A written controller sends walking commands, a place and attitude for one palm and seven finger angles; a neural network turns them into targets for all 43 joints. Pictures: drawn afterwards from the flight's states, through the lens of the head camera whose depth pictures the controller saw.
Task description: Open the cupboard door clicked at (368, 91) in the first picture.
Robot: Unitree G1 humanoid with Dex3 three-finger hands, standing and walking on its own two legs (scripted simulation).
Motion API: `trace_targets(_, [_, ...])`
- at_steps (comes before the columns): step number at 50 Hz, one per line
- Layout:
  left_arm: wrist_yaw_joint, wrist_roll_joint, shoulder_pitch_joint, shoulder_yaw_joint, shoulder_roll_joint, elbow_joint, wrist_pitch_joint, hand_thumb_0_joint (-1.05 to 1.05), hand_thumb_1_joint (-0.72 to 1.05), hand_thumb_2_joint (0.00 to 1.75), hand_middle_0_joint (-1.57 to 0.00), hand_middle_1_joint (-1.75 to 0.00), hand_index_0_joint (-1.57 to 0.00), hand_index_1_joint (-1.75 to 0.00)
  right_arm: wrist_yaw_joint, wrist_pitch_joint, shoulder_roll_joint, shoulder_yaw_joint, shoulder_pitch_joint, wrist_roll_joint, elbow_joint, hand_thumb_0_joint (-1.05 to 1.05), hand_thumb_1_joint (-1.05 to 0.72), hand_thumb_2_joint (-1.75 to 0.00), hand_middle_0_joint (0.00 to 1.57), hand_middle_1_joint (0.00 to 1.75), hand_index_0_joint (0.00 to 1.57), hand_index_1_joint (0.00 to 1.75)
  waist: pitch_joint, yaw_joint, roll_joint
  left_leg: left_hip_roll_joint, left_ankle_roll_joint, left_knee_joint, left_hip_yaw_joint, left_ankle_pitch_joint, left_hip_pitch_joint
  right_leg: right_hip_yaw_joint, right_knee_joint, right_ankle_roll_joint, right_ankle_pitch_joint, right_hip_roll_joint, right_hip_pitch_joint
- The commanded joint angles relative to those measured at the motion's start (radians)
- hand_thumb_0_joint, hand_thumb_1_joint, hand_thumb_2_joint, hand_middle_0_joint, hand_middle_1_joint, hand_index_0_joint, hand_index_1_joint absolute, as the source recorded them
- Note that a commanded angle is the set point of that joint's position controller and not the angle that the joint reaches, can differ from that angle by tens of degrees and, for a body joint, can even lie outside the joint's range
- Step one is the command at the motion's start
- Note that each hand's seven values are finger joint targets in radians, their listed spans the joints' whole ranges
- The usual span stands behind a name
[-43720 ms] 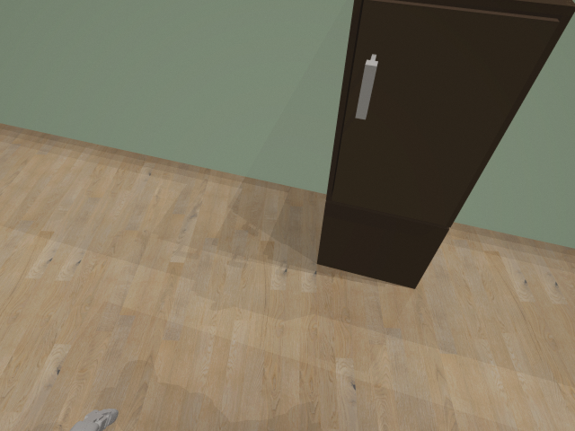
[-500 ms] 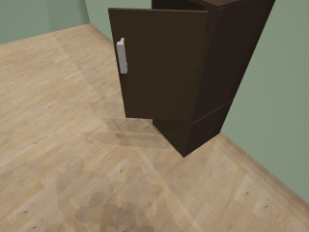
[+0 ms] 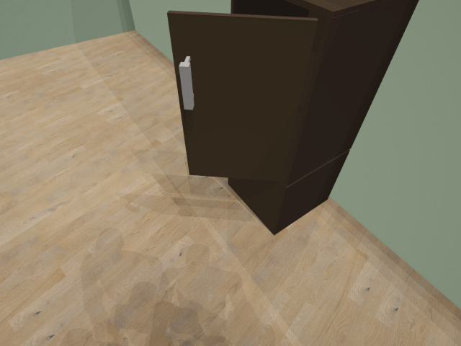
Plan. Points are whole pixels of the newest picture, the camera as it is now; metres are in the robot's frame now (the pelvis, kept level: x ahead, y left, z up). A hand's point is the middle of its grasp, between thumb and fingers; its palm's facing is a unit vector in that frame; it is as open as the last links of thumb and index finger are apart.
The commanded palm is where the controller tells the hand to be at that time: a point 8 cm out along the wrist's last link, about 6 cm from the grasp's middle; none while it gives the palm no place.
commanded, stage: look again from close up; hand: left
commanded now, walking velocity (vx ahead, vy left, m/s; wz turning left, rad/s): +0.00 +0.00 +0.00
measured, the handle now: (188, 83) +0.75 +0.17 +0.06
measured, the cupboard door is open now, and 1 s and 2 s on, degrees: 50 50 50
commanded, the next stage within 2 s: shuffle to correct the standing spot in 0.32 s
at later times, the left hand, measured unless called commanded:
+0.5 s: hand out of the picture -0.03 +0.16 -0.18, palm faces +0.03 -0.98 -0.17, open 7.4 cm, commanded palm none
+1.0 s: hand out of the picture +0.10 +0.20 -0.18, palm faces +0.00 -0.99 -0.16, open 7.3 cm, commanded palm none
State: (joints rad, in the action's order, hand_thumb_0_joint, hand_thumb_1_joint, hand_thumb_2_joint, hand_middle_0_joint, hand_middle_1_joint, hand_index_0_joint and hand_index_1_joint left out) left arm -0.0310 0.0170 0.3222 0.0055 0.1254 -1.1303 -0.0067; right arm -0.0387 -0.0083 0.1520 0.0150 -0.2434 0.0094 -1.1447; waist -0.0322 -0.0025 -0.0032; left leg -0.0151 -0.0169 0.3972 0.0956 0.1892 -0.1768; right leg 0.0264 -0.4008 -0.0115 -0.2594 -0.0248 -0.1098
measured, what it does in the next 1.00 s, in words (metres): lifts its right foot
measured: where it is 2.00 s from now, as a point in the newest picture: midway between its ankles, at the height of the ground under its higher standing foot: outside the picture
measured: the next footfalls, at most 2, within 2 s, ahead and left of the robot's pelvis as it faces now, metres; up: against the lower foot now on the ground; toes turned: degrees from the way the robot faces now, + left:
right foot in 1.22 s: +0.29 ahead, -0.13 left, +0.00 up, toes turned -8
left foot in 1.46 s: +0.31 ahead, +0.11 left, +0.00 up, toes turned +9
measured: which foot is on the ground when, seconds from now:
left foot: down 0.00-1.00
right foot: down 0.00-0.78, up 0.80-1.00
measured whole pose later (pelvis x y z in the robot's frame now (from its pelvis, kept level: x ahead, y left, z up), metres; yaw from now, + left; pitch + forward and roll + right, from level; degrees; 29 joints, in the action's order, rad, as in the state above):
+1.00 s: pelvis +0.09 +0.02 +0.00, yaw -1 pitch +1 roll -1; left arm 0.00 0.04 0.26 -0.07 0.17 -1.07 0.00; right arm -0.05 -0.09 0.07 0.00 -0.44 0.03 -1.14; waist -0.04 0.03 -0.02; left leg 0.00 -0.05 0.35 0.13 0.30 -0.08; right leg 0.07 -1.05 0.01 -0.28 -0.08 -0.54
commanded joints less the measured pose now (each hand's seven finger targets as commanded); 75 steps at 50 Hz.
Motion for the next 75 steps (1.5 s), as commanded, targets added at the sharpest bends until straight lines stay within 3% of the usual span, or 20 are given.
trace_targets(1, [-0.01, -0.002, 0.072, -0.013, 0.097, 0.026, -0.012, 0.0, 0.9, 0.9, -0.2, -0.3, -0.2, -0.3, 0.004, -0.007, 0.079, 0.011, -0.065, -0.002, 0.016, 0.0, -0.9, -0.9, 0.2, 0.3, 0.2, 0.3, -0.046, 0.009, 0.008, -0.104, 0.001, -0.083, -0.105, -0.095, 0.037, -0.081, 0.092, 0.023, 0.101, -0.083, -0.107])
trace_targets(21, [-0.011, -0.001, 0.079, -0.02, 0.095, 0.032, -0.012, 0.0, 0.9, 0.9, -0.2, -0.3, -0.2, -0.3, 0.008, -0.007, 0.07, 0.011, -0.112, 0.0, 0.007, 0.0, -0.9, -0.9, 0.2, 0.3, 0.2, 0.3, -0.058, 0.008, -0.01, -0.098, -0.001, -0.101, -0.112, -0.01, 0.0, -0.082, 0.085, 0.027, 0.029, -0.078, -0.132])
trace_targets(27, [0.006, 0.014, 0.124, -0.046, 0.106, 0.044, 0.005, 0.0, 0.9, 0.9, -0.2, -0.3, -0.2, -0.3, 0.019, 0.01, 0.075, 0.031, -0.128, 0.017, 0.026, 0.0, -0.9, -0.9, 0.2, 0.3, 0.2, 0.3, -0.145, -0.005, -0.026, -0.076, -0.02, -0.067, -0.123, 0.416, -0.144, -0.125, 0.08, 0.056, -0.41, -0.065, -0.222])
trace_targets(33, [0.012, 0.004, 0.176, -0.077, 0.137, 0.045, -0.013, 0.0, 0.9, 0.9, -0.2, -0.3, -0.2, -0.3, 0.023, -0.013, 0.019, 0.027, -0.123, 0.016, 0.076, 0.0, -0.9, -0.9, 0.2, 0.3, 0.2, 0.3, -0.129, -0.008, -0.173, -0.014, -0.009, 0.271, -0.004, 0.213, -0.261, -0.332, 0.177, 0.166, -0.48, -0.215, -0.139])
trace_targets(36, [0.013, 0.008, 0.134, -0.08, 0.132, 0.061, -0.023, 0.0, 0.9, 0.9, -0.2, -0.3, -0.2, -0.3, 0.026, -0.029, 0.016, 0.027, -0.15, 0.013, 0.081, 0.0, -0.9, -0.9, 0.2, 0.3, 0.2, 0.3, -0.115, 0.028, -0.1, -0.034, -0.01, 0.203, -0.017, 0.203, -0.145, -0.27, 0.113, 0.166, -0.396, -0.212, -0.219])
trace_targets(37, [0.017, 0.008, 0.095, -0.077, 0.114, 0.072, -0.02, 0.0, 0.9, 0.9, -0.2, -0.3, -0.2, -0.3, 0.023, -0.034, 0.026, 0.027, -0.211, 0.012, 0.062, 0.0, -0.9, -0.9, 0.2, 0.3, 0.2, 0.3, -0.124, 0.058, -0.048, -0.041, -0.014, 0.111, -0.04, 0.209, -0.035, -0.178, 0.015, 0.138, -0.35, -0.142, -0.303])
trace_targets(38, [0.023, 0.007, 0.07, -0.069, 0.072, 0.086, -0.019, 0.0, 0.9, 0.9, -0.2, -0.3, -0.2, -0.3, 0.015, -0.042, 0.069, 0.035, -0.3, 0.016, 0.033, 0.0, -0.9, -0.9, 0.2, 0.3, 0.2, 0.3, -0.127, 0.085, 0.121, -0.134, -0.051, -0.027, -0.205, 0.263, 0.072, -0.072, -0.19, 0.095, -0.269, -0.045, -0.411])
trace_targets(39, [0.028, 0.009, 0.033, -0.061, 0.034, 0.113, -0.023, 0.0, 0.9, 0.9, -0.2, -0.3, -0.2, -0.3, 0.009, -0.05, 0.147, 0.058, -0.412, 0.025, 0.004, 0.0, -0.9, -0.9, 0.2, 0.3, 0.2, 0.3, -0.105, 0.117, 0.332, -0.331, -0.138, -0.189, -0.5, 0.336, 0.173, 0.079, -0.49, 0.047, -0.247, 0.043, -0.556])
trace_targets(40, [0.022, 0.022, -0.041, -0.061, 0.057, 0.135, -0.025, 0.0, 0.9, 0.9, -0.2, -0.3, -0.2, -0.3, 0.001, -0.05, 0.143, 0.051, -0.433, 0.027, -0.009, 0.0, -0.9, -0.9, 0.2, 0.3, 0.2, 0.3, -0.172, 0.122, 0.273, -0.387, -0.167, -0.251, -0.554, 0.256, 0.126, 0.019, -0.662, 0.054, -0.258, 0.002, -0.612])
trace_targets(44, [0.04, 0.015, -0.031, -0.064, 0.041, 0.111, -0.032, 0.0, 0.9, 0.9, -0.2, -0.3, -0.2, -0.3, -0.011, -0.085, 0.062, 0.016, -0.33, 0.014, 0.014, 0.0, -0.9, -0.9, 0.2, 0.3, 0.2, 0.3, -0.132, 0.043, 0.013, -0.324, -0.178, -0.197, -0.322, -0.262, 0.088, -0.017, -0.751, 0.028, -0.07, -0.087, -0.586])
trace_targets(47, [0.045, 0.011, -0.034, -0.061, 0.018, 0.117, -0.017, 0.0, 0.9, 0.9, -0.2, -0.3, -0.2, -0.3, -0.018, -0.092, 0.068, 0.015, -0.321, 0.012, 0.005, 0.0, -0.9, -0.9, 0.2, 0.3, 0.2, 0.3, -0.057, 0.024, 0.084, -0.263, -0.158, -0.17, -0.186, -0.439, 0.166, 0.014, -0.677, 0.01, -0.015, -0.078, -0.565])
trace_targets(55, [0.051, 0.005, -0.21, -0.06, 0.041, 0.178, -0.02, 0.0, 0.9, 0.9, -0.2, -0.3, -0.2, -0.3, -0.013, -0.069, 0.081, 0.031, -0.315, 0.023, -0.024, 0.0, -0.9, -0.9, 0.2, 0.3, 0.2, 0.3, -0.07, 0.05, 0.135, -0.238, -0.124, -0.11, -0.095, -0.493, 0.151, 0.097, -0.257, 0.036, 0.027, -0.043, -0.392])
trace_targets(58, [0.044, 0.009, -0.052, -0.073, 0.086, 0.123, -0.033, 0.0, 0.9, 0.9, -0.2, -0.3, -0.2, -0.3, -0.006, -0.059, 0.095, 0.038, -0.3, 0.013, -0.026, 0.0, -0.9, -0.9, 0.2, 0.3, 0.2, 0.3, 0.017, -0.029, 0.069, -0.194, -0.082, 0.099, -0.053, -0.53, 0.083, 0.138, -0.11, 0.052, 0.136, 0.007, -0.085])
trace_targets(59, [0.035, 0.014, 0.061, -0.089, 0.142, 0.092, -0.045, 0.0, 0.9, 0.9, -0.2, -0.3, -0.2, -0.3, 0.002, -0.059, 0.077, 0.037, -0.297, 0.005, -0.018, 0.0, -0.9, -0.9, 0.2, 0.3, 0.2, 0.3, 0.085, -0.078, -0.004, -0.167, -0.049, 0.27, -0.04, -0.409, -0.084, 0.049, -0.112, 0.086, 0.182, -0.056, 0.156])
trace_targets(60, [0.021, 0.017, 0.167, -0.115, 0.234, 0.065, -0.053, 0.0, 0.9, 0.9, -0.2, -0.3, -0.2, -0.3, 0.012, -0.06, 0.022, 0.028, -0.327, -0.002, 0.005, 0.0, -0.9, -0.9, 0.2, 0.3, 0.2, 0.3, 0.184, -0.109, -0.226, -0.042, 0.001, 0.569, 0.052, 0.033, -0.31, -0.25, -0.064, 0.188, 0.284, -0.318, 0.368])
trace_targets(61, [0.016, -0.004, 0.213, -0.116, 0.27, 0.053, -0.048, 0.0, 0.9, 0.9, -0.2, -0.3, -0.2, -0.3, 0.005, -0.047, 0.034, 0.027, -0.287, -0.005, 0.032, 0.0, -0.9, -0.9, 0.2, 0.3, 0.2, 0.3, 0.219, -0.105, -0.251, -0.007, 0.009, 0.837, -0.017, 0.428, -0.362, -0.433, 0.056, 0.278, 0.349, -0.458, 0.322])
trace_targets(64, [0.005, -0.005, -0.021, -0.096, 0.156, 0.103, -0.038, 0.0, 0.9, 0.9, -0.2, -0.3, -0.2, -0.3, 0.016, -0.027, 0.02, 0.042, -0.166, 0.01, 0.052, 0.0, -0.9, -0.9, 0.2, 0.3, 0.2, 0.3, -0.034, -0.027, -0.108, -0.129, 0.002, 0.893, -0.086, 0.261, -0.406, -0.258, 0.164, 0.221, -0.008, -0.356, -0.054])
trace_targets(67, [0.0, 0.015, -0.119, -0.071, 0.108, 0.134, -0.044, 0.0, 0.9, 0.9, -0.2, -0.3, -0.2, -0.3, 0.022, -0.003, -0.021, 0.031, -0.198, 0.012, 0.05, 0.0, -0.9, -0.9, 0.2, 0.3, 0.2, 0.3, -0.053, 0.049, -0.106, -0.133, 0.035, 0.615, -0.053, 0.241, -0.216, -0.05, 0.165, 0.174, 0.188, -0.287, -0.268])
trace_targets(72, [-0.001, -0.001, -0.12, -0.066, 0.135, 0.143, -0.013, 0.0, 0.9, 0.9, -0.2, -0.3, -0.2, -0.3, 0.017, -0.007, -0.008, 0.026, -0.23, 0.003, 0.036, 0.0, -0.9, -0.9, 0.2, 0.3, 0.2, 0.3, 0.04, 0.052, -0.014, -0.064, 0.063, 0.103, 0.003, -0.113, 0.053, 0.044, -0.054, 0.104, 0.225, -0.166, -0.256])
trace_targets(75, [-0.002, -0.005, -0.035, -0.06, 0.091, 0.152, 0.02, 0.0, 0.9, 0.9, -0.2, -0.3, -0.2, -0.3, 0.007, -0.007, 0.159, 0.056, -0.093, 0.013, 0.115, 0.0, -0.9, -0.9, 0.2, 0.3, 0.2, 0.3, 0.029, -0.012, 0.23, -0.316, -0.085, -0.04, -0.221, -0.461, -0.119, 0.084, -0.22, -0.001, -0.107, -0.049, -0.139])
